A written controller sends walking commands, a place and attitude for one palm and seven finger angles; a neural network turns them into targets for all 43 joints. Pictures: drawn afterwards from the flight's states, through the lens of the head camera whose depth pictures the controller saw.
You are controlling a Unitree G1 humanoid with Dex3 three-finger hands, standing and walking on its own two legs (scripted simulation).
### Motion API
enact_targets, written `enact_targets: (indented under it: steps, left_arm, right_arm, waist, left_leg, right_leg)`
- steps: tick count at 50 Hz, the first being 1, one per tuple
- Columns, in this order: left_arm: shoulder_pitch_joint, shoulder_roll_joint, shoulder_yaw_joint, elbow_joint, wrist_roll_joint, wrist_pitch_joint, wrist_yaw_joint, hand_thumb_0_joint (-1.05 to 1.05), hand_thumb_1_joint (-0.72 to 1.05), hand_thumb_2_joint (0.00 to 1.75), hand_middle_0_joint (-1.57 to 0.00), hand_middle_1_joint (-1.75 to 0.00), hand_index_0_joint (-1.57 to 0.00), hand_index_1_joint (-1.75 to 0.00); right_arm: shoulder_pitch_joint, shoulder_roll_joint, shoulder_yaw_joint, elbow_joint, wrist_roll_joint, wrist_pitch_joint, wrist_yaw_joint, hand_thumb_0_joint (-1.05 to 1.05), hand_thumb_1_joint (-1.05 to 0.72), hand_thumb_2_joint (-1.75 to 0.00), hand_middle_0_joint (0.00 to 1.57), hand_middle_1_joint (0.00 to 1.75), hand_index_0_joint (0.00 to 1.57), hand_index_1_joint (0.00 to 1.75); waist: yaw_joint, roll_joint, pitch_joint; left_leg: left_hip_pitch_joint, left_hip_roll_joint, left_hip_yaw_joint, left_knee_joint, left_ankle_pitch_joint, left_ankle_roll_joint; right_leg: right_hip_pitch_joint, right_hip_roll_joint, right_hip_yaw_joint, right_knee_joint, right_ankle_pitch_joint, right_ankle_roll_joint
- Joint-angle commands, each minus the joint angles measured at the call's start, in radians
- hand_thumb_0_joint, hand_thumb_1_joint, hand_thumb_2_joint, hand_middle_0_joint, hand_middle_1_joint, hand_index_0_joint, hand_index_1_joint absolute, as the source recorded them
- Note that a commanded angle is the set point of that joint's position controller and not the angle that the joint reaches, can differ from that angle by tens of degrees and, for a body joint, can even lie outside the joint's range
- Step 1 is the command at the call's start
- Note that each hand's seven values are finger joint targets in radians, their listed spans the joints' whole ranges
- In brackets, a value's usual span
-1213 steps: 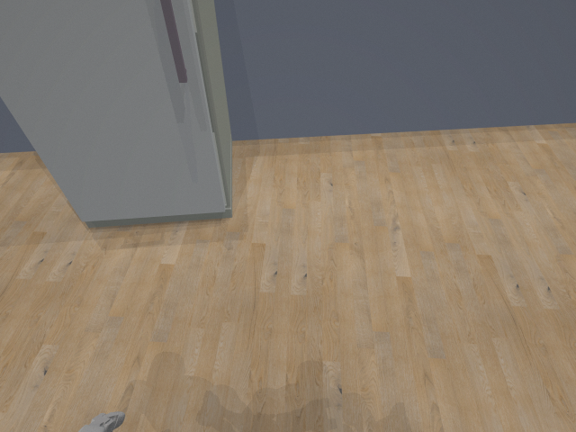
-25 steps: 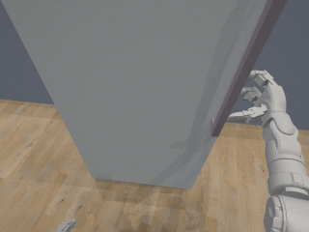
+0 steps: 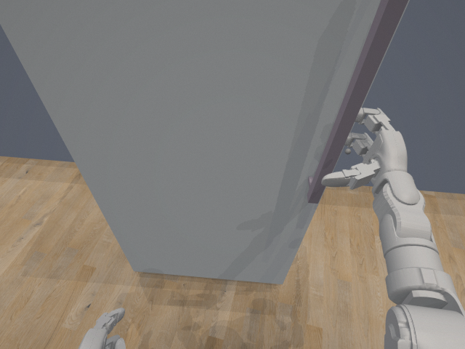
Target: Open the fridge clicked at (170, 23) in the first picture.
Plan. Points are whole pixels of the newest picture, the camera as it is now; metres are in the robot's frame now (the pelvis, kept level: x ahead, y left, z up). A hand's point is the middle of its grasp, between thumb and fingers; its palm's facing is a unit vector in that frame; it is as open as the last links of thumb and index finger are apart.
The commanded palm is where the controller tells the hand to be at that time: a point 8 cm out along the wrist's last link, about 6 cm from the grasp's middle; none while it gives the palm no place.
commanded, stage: slide the fingers in behind the handle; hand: right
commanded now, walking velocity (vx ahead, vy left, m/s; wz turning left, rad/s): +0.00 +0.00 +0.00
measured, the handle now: (348, 96) +0.47 -0.14 +0.23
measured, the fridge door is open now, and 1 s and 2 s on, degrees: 0 0 0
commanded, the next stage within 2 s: grip the handle and tug to test in 1.18 s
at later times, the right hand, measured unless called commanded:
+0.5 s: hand (329, 151) +0.42 -0.12 +0.15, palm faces -0.02 +1.00 +0.00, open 14.0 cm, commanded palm +0.39 -0.17 +0.15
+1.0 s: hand (330, 152) +0.41 -0.12 +0.16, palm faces +0.00 +1.00 -0.01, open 14.0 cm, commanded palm +0.39 -0.17 +0.15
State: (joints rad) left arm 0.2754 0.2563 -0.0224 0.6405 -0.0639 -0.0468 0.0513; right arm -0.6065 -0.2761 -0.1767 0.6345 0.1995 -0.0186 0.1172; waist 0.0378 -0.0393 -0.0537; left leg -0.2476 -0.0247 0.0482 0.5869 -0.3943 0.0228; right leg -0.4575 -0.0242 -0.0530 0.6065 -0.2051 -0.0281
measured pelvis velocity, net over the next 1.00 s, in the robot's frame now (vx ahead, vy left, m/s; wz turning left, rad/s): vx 0.02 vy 0.02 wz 0.00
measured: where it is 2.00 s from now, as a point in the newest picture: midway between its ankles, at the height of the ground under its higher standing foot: outside the picture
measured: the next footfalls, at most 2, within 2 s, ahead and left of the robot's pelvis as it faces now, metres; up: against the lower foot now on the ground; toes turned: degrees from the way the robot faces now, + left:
none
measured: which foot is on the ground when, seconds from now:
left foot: down 0.00-1.00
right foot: down 0.00-1.00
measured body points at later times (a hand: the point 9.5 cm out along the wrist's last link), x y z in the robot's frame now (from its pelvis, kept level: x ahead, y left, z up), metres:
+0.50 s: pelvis +0.01 +0.01 +0.00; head +0.01 +0.03 +0.45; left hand +0.12 +0.27 -0.11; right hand +0.41 -0.17 +0.16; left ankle -0.06 +0.10 -0.73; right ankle +0.07 -0.10 -0.73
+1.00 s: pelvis +0.02 +0.02 +0.00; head +0.01 +0.04 +0.45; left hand +0.14 +0.27 -0.11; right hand +0.41 -0.17 +0.16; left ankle -0.06 +0.10 -0.73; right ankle +0.07 -0.10 -0.73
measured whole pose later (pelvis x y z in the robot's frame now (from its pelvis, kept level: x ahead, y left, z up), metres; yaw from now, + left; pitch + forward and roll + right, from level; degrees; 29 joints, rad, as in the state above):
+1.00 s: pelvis +0.02 +0.02 +0.00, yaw +0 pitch +2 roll +0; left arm 0.28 0.26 -0.01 0.65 -0.06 -0.01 0.04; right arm -0.50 -0.23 -0.16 0.52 0.19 0.00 0.09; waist 0.02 -0.04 -0.07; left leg -0.19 -0.03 0.04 0.56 -0.41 0.05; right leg -0.39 -0.03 -0.05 0.57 -0.21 0.00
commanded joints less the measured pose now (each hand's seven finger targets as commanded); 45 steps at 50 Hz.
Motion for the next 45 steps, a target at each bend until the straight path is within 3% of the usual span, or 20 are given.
enact_targets:
  steps: [1, 3, 6, 7, 10, 11, 12, 14, 17, 19, 20, 25, 27, 31, 32, 36, 37, 38, 42, 45]
  left_arm:
    - [-0.023, 0.136, 0.048, -0.119, -0.001, -0.039, 0.005, 0.00, 0.90, 0.90, -0.20, -0.30, -0.20, -0.30]
    - [-0.021, 0.142, 0.050, -0.118, 0.001, -0.036, 0.004, 0.00, 0.90, 0.90, -0.20, -0.30, -0.20, -0.30]
    - [-0.027, 0.135, 0.046, -0.124, 0.000, -0.030, 0.001, 0.00, 0.90, 0.90, -0.20, -0.30, -0.20, -0.30]
    - [-0.020, 0.138, 0.048, -0.125, 0.003, -0.029, 0.001, 0.00, 0.90, 0.90, -0.20, -0.30, -0.20, -0.30]
    - [-0.029, 0.135, 0.048, -0.127, 0.001, -0.024, 0.002, 0.00, 0.90, 0.90, -0.20, -0.30, -0.20, -0.30]
    - [-0.033, 0.131, 0.046, -0.131, 0.000, -0.025, 0.001, 0.00, 0.90, 0.90, -0.20, -0.30, -0.20, -0.30]
    - [-0.027, 0.132, 0.049, -0.131, 0.001, -0.028, 0.001, 0.00, 0.90, 0.90, -0.20, -0.30, -0.20, -0.30]
    - [-0.034, 0.128, 0.052, -0.129, 0.001, -0.035, -0.004, 0.00, 0.90, 0.90, -0.20, -0.30, -0.20, -0.30]
    - [-0.022, 0.137, 0.054, -0.118, 0.002, -0.031, -0.002, 0.00, 0.90, 0.90, -0.20, -0.30, -0.20, -0.30]
    - [-0.034, 0.131, 0.052, -0.115, -0.002, -0.029, 0.000, 0.00, 0.90, 0.90, -0.20, -0.30, -0.20, -0.30]
    - [-0.033, 0.134, 0.052, -0.110, -0.002, -0.027, 0.002, 0.00, 0.90, 0.90, -0.20, -0.30, -0.20, -0.30]
    - [-0.041, 0.126, 0.048, -0.117, 0.004, -0.022, -0.001, 0.00, 0.90, 0.90, -0.20, -0.30, -0.20, -0.30]
    - [-0.034, 0.129, 0.050, -0.114, 0.005, -0.021, 0.000, 0.00, 0.90, 0.90, -0.20, -0.30, -0.20, -0.30]
    - [-0.039, 0.125, 0.049, -0.109, 0.005, -0.017, 0.000, 0.00, 0.90, 0.90, -0.20, -0.30, -0.20, -0.30]
    - [-0.030, 0.129, 0.050, -0.110, 0.008, -0.017, -0.001, 0.00, 0.90, 0.90, -0.20, -0.30, -0.20, -0.30]
    - [-0.042, 0.121, 0.051, -0.118, 0.005, -0.014, -0.007, 0.00, 0.90, 0.90, -0.20, -0.30, -0.20, -0.30]
    - [-0.035, 0.125, 0.052, -0.120, 0.007, -0.014, -0.008, 0.00, 0.90, 0.90, -0.20, -0.30, -0.20, -0.30]
    - [-0.043, 0.122, 0.053, -0.121, 0.005, -0.014, -0.010, 0.00, 0.90, 0.90, -0.20, -0.30, -0.20, -0.30]
    - [-0.042, 0.130, 0.052, -0.125, 0.006, -0.004, -0.006, 0.00, 0.90, 0.90, -0.20, -0.30, -0.20, -0.30]
    - [-0.055, 0.123, 0.052, -0.128, 0.003, -0.003, -0.004, 0.00, 0.90, 0.90, -0.20, -0.30, -0.20, -0.30]
  right_arm:
    - [-0.454, -0.130, -0.016, -0.215, 0.005, -0.064, -0.005, 0.00, 0.50, -0.30, 0.30, 1.20, 0.30, 1.20]
    - [-0.428, -0.176, -0.059, -0.209, 0.004, -0.064, -0.009, 0.00, 0.50, -0.30, 0.30, 1.20, 0.30, 1.20]
    - [-0.442, -0.156, -0.041, -0.218, 0.001, -0.058, -0.011, 0.00, 0.50, -0.30, 0.30, 1.20, 0.30, 1.20]
    - [-0.417, -0.174, -0.062, -0.210, 0.003, -0.060, -0.016, 0.00, 0.50, -0.30, 0.30, 1.20, 0.30, 1.20]
    - [-0.428, -0.186, -0.069, -0.249, 0.000, -0.068, -0.017, 0.00, 0.50, -0.30, 0.30, 1.20, 0.30, 1.20]
    - [-0.435, -0.153, -0.036, -0.270, -0.001, -0.072, -0.014, 0.00, 0.50, -0.30, 0.30, 1.20, 0.30, 1.20]
    - [-0.437, -0.139, -0.023, -0.276, -0.001, -0.078, -0.017, 0.00, 0.50, -0.30, 0.30, 1.20, 0.30, 1.20]
    - [-0.441, -0.108, 0.003, -0.324, -0.003, -0.086, -0.017, 0.00, 0.50, -0.30, 0.30, 1.20, 0.30, 1.20]
    - [-0.374, -0.147, -0.038, -0.279, 0.008, -0.073, -0.020, 0.00, 0.50, -0.30, 0.30, 1.20, 0.30, 1.20]
    - [-0.405, -0.103, -0.003, -0.269, 0.009, -0.055, -0.019, 0.00, 0.50, -0.30, 0.30, 1.20, 0.30, 1.20]
    - [-0.416, -0.135, -0.028, -0.261, 0.008, -0.049, -0.023, 0.00, 0.50, -0.30, 0.30, 1.20, 0.30, 1.20]
    - [-0.422, -0.130, -0.030, -0.289, -0.004, -0.047, -0.047, 0.00, 0.50, -0.30, 0.30, 1.20, 0.30, 1.20]
    - [-0.405, -0.139, -0.038, -0.276, -0.004, -0.057, -0.052, 0.00, 0.50, -0.30, 0.30, 1.20, 0.30, 1.20]
    - [-0.441, -0.127, -0.025, -0.260, -0.008, -0.063, -0.051, 0.00, 0.50, -0.30, 0.30, 1.20, 0.30, 1.20]
    - [-0.434, -0.130, -0.029, -0.256, -0.008, -0.067, -0.053, 0.00, 0.50, -0.30, 0.30, 1.20, 0.30, 1.20]
    - [-0.382, -0.114, -0.026, -0.283, -0.008, -0.065, -0.044, 0.00, 0.50, -0.30, 0.30, 1.20, 0.30, 1.20]
    - [-0.369, -0.110, -0.019, -0.285, -0.007, -0.067, -0.043, 0.00, 0.50, -0.30, 0.30, 1.20, 0.30, 1.20]
    - [-0.371, -0.098, -0.013, -0.289, -0.005, -0.064, -0.040, 0.00, 0.50, -0.30, 0.30, 1.20, 0.30, 1.20]
    - [-0.333, -0.155, -0.063, -0.302, 0.004, -0.055, -0.033, 0.00, 0.50, -0.30, 0.30, 1.20, 0.30, 1.20]
    - [-0.349, -0.124, -0.035, -0.333, 0.001, -0.050, -0.026, 0.00, 0.50, -0.30, 0.30, 1.20, 0.30, 1.20]
  waist:
    - [0.012, 0.022, -0.273]
    - [-0.001, 0.051, -0.287]
    - [0.002, 0.034, -0.268]
    - [-0.002, 0.072, -0.261]
    - [-0.006, 0.032, -0.272]
    - [-0.002, 0.009, -0.276]
    - [0.009, 0.039, -0.272]
    - [0.005, -0.013, -0.303]
    - [-0.001, 0.072, -0.275]
    - [0.011, 0.081, -0.243]
    - [0.007, 0.078, -0.236]
    - [-0.006, 0.030, -0.265]
    - [-0.002, 0.078, -0.261]
    - [0.003, 0.056, -0.256]
    - [0.003, 0.097, -0.263]
    - [-0.014, 0.043, -0.298]
    - [-0.010, 0.084, -0.297]
    - [-0.009, 0.072, -0.286]
    - [-0.019, 0.117, -0.269]
    - [-0.013, 0.089, -0.263]
  left_leg:
    - [-0.185, -0.023, -0.016, -0.111, 0.283, -0.008]
    - [-0.148, -0.019, -0.023, -0.110, 0.323, -0.010]
    - [-0.151, -0.019, -0.024, -0.113, 0.322, -0.010]
    - [-0.129, -0.019, -0.024, -0.116, 0.329, -0.012]
    - [-0.126, -0.018, -0.032, -0.113, 0.356, -0.011]
    - [-0.130, -0.018, -0.030, -0.111, 0.355, -0.009]
    - [-0.130, -0.020, -0.025, -0.114, 0.356, -0.012]
    - [-0.141, -0.021, -0.026, -0.106, 0.377, -0.008]
    - [-0.113, -0.023, -0.025, -0.114, 0.396, -0.015]
    - [-0.127, -0.019, -0.031, -0.123, 0.394, -0.021]
    - [-0.128, -0.017, -0.034, -0.127, 0.378, -0.022]
    - [-0.108, -0.012, -0.040, -0.121, 0.401, -0.018]
    - [-0.096, -0.013, -0.039, -0.124, 0.406, -0.023]
    - [-0.099, -0.010, -0.047, -0.122, 0.421, -0.025]
    - [-0.081, -0.010, -0.044, -0.121, 0.438, -0.029]
    - [-0.057, -0.005, -0.049, -0.106, 0.527, -0.028]
    - [-0.045, -0.006, -0.045, -0.106, 0.533, -0.034]
    - [-0.052, -0.002, -0.051, -0.109, 0.550, -0.039]
    - [-0.018, 0.003, -0.055, -0.109, 0.588, -0.048]
    - [-0.037, 0.004, -0.057, -0.111, 0.590, -0.048]
  right_leg:
    - [0.402, 0.002, 0.077, -0.039, 0.130, -0.016]
    - [0.378, 0.005, 0.070, -0.036, 0.149, -0.019]
    - [0.372, 0.009, 0.065, -0.041, 0.139, -0.019]
    - [0.349, 0.010, 0.063, -0.036, 0.140, -0.024]
    - [0.366, 0.011, 0.056, -0.038, 0.155, -0.022]
    - [0.377, 0.012, 0.057, -0.038, 0.159, -0.020]
    - [0.382, 0.009, 0.059, -0.032, 0.167, -0.024]
    - [0.422, 0.009, 0.062, -0.029, 0.194, -0.020]
    - [0.383, 0.010, 0.059, -0.030, 0.191, -0.025]
    - [0.364, 0.015, 0.051, -0.035, 0.160, -0.027]
    - [0.355, 0.015, 0.050, -0.040, 0.145, -0.026]
    - [0.368, 0.022, 0.048, -0.039, 0.168, -0.026]
    - [0.357, 0.019, 0.046, -0.035, 0.168, -0.029]
    - [0.350, 0.024, 0.041, -0.038, 0.157, -0.027]
    - [0.344, 0.024, 0.043, -0.035, 0.169, -0.031]
    - [0.366, 0.029, 0.033, -0.030, 0.217, -0.028]
    - [0.355, 0.027, 0.034, -0.026, 0.221, -0.031]
    - [0.351, 0.029, 0.030, -0.027, 0.215, -0.031]
    - [0.325, 0.032, 0.027, -0.030, 0.214, -0.034]
    - [0.342, 0.033, 0.025, -0.033, 0.213, -0.035]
